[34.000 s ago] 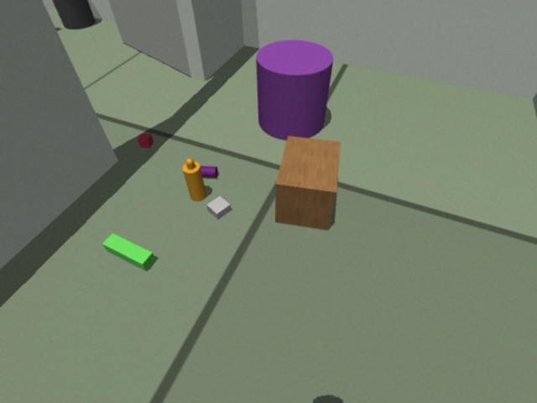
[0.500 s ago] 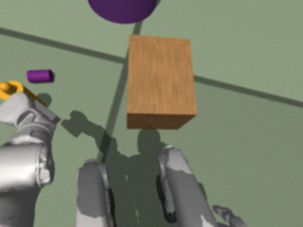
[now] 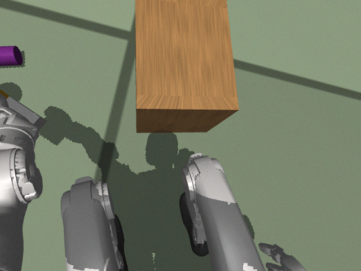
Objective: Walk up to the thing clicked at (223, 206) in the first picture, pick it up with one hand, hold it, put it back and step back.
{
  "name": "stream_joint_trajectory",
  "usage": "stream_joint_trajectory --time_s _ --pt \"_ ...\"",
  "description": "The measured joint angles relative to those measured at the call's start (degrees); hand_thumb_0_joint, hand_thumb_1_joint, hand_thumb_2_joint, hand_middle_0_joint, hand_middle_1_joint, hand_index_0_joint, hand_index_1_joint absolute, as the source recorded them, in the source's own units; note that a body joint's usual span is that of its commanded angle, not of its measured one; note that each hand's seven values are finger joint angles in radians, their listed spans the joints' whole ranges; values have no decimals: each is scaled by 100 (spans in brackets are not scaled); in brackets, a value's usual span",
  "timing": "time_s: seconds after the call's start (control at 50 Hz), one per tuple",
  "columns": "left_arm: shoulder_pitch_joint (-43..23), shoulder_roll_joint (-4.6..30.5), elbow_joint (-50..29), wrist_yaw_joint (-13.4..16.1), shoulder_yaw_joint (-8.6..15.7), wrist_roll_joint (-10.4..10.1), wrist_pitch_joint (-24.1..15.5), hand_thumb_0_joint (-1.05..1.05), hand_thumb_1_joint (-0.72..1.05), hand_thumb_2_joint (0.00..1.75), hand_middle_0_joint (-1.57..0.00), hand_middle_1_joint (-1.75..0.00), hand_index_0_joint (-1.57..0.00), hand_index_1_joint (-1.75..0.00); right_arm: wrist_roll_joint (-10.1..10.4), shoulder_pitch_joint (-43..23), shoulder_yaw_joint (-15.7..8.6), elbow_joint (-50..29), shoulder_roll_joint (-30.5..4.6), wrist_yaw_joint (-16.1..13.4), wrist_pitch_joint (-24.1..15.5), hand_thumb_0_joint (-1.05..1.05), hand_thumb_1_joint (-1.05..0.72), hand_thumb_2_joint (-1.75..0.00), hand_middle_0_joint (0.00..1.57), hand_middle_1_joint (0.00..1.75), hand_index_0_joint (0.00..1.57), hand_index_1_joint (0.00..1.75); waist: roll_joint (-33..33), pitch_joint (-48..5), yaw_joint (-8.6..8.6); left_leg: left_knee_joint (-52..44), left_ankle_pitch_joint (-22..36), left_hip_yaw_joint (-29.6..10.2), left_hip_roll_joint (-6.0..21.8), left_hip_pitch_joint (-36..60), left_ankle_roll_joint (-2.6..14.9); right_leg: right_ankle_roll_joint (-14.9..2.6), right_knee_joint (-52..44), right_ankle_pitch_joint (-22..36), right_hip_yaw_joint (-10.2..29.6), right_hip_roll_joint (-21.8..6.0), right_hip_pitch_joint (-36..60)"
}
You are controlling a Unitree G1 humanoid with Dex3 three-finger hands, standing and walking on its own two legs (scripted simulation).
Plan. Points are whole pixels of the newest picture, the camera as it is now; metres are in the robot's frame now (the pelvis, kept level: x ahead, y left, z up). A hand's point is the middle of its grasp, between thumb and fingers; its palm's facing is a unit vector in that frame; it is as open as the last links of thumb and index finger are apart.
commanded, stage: crouch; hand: left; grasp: from above
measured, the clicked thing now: (16, 123) +0.48 +0.30 -0.19
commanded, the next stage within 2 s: lower in 0.62 s
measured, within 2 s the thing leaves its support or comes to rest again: neither
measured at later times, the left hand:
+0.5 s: hand (15, 121) +0.48 +0.31 -0.20, palm faces -0.26 -0.32 -0.91, open 10.3 cm
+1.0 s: hand (24, 125) +0.48 +0.31 -0.25, palm faces -0.29 -0.33 -0.90, open 10.4 cm
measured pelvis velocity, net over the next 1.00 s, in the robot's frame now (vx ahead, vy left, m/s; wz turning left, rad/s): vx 0.00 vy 0.01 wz -0.06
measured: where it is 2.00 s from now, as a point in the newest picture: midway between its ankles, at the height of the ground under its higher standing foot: (158, 246)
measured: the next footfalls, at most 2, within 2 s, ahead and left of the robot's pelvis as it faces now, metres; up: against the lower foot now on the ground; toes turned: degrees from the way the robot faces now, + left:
none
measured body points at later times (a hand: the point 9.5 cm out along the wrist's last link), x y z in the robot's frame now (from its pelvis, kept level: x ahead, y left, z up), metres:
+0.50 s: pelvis +0.00 +0.00 -0.05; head +0.26 +0.04 +0.31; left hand +0.50 +0.32 -0.15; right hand +0.01 -0.26 -0.16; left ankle +0.08 +0.14 -0.35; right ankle +0.09 -0.13 -0.35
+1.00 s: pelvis +0.00 +0.01 -0.07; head +0.28 +0.06 +0.29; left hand +0.50 +0.32 -0.19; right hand +0.00 -0.26 -0.16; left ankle +0.08 +0.14 -0.35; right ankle +0.09 -0.13 -0.35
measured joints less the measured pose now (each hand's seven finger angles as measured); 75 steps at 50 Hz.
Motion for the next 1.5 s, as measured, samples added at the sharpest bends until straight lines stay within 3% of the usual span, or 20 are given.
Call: stream_joint_trajectory --time_s 0.3,0.78,1.5 --pt "-247 448 252 -34 241 254 -285 0 3 3 -83 -27 -87 -25 -103 80 266 -42 -5 200 -55 0 -92 -90 20 30 20 30 -20 384 -129 728 -34 -110 -27 -554 -5 53 668 -3 -30 57 -531" --pt "-279 803 388 -73 201 349 -407 -1 0 10 -84 -26 -88 -24 -137 96 440 -201 -237 354 -61 0 -93 -91 20 30 19 30 -144 580 -199 1219 -104 -283 -56 -868 9 105 1028 -33 -141 104 -760" --pt "-522 1676 1070 556 266 385 -646 -1 -3 22 -81 -27 -85 -25 -343 -27 1129 -589 -337 616 -274 0 -92 -90 20 30 19 30 -588 1296 -729 1509 -232 -614 -7 -874 60 174 1012 -3 -413 220 -628"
